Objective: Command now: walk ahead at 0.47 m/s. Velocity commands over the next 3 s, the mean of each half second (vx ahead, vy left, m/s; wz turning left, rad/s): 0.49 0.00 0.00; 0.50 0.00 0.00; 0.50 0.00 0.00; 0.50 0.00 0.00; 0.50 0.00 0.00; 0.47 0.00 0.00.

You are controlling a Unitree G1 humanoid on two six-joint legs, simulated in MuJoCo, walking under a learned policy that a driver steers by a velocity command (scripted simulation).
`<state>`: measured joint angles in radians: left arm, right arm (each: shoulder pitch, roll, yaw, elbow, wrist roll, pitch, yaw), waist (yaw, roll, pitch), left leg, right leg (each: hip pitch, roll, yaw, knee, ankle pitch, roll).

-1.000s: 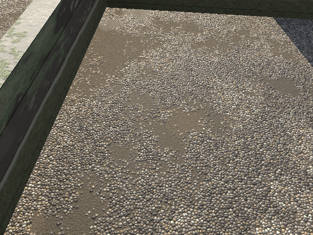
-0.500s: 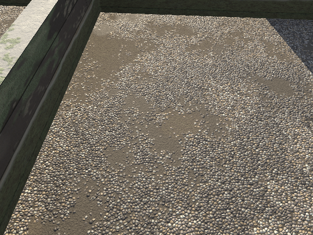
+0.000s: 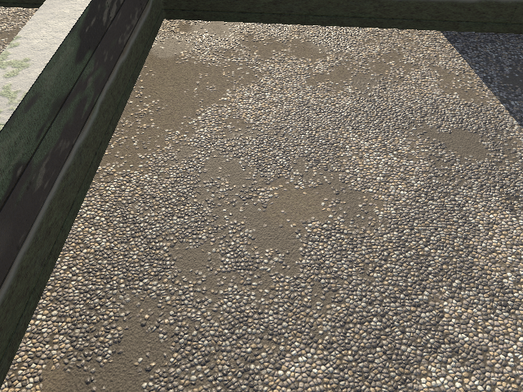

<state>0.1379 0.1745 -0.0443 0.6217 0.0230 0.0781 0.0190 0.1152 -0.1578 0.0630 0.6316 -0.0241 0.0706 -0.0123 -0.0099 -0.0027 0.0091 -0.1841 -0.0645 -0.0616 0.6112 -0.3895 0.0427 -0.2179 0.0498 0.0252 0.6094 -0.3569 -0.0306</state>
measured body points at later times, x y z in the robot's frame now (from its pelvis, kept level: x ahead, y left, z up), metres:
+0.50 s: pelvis +0.00 +0.01 +0.00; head -0.01 +0.02 +0.45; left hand +0.19 +0.22 -0.09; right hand +0.20 -0.18 -0.08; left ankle -0.04 +0.10 -0.73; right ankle -0.02 -0.10 -0.73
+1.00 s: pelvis +0.00 +0.02 +0.00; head -0.01 +0.02 +0.45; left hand +0.19 +0.22 -0.09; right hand +0.20 -0.18 -0.08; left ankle -0.04 +0.10 -0.73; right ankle -0.02 -0.10 -0.73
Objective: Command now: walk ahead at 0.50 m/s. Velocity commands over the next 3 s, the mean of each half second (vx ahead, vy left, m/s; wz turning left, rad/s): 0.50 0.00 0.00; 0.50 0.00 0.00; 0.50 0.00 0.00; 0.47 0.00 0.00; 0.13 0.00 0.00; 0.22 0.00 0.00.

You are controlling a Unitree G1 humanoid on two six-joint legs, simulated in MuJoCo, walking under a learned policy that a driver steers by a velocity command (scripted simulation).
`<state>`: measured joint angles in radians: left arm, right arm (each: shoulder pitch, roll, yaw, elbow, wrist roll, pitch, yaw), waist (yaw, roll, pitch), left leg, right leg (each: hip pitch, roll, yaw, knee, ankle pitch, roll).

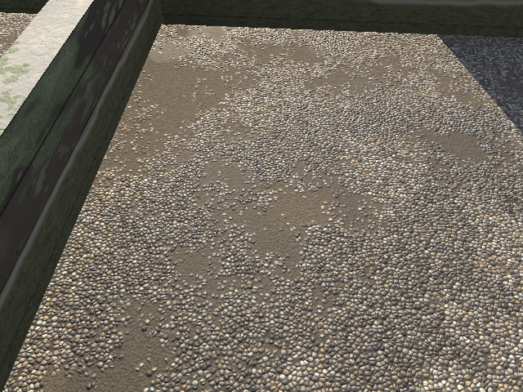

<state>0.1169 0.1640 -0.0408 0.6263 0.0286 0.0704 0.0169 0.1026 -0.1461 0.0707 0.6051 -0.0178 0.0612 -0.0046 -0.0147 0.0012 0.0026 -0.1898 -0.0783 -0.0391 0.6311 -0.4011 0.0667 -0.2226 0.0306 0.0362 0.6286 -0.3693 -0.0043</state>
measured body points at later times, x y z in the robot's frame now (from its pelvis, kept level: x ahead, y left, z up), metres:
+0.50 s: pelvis +0.00 +0.00 +0.00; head -0.01 +0.01 +0.45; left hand +0.19 +0.20 -0.09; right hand +0.19 -0.19 -0.08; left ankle -0.04 +0.08 -0.72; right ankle -0.02 -0.12 -0.72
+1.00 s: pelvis +0.00 +0.00 +0.00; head -0.01 +0.01 +0.45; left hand +0.20 +0.20 -0.09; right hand +0.19 -0.19 -0.08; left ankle -0.04 +0.08 -0.72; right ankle -0.02 -0.12 -0.72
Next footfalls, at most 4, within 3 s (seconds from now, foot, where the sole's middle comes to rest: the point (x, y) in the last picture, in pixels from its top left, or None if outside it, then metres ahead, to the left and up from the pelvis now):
none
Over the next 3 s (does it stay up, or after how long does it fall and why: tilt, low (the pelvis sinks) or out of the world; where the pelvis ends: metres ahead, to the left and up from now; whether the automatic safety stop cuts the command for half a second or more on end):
stays up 0.01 0.00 0.02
